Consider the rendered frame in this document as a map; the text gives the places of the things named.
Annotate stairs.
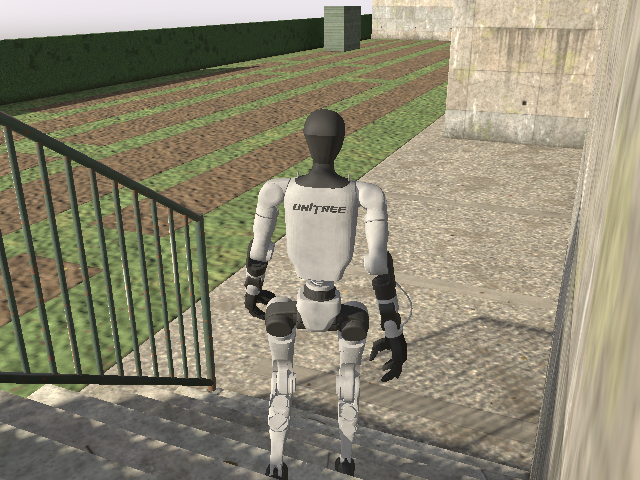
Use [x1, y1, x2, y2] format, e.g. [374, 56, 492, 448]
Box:
[0, 384, 530, 480]

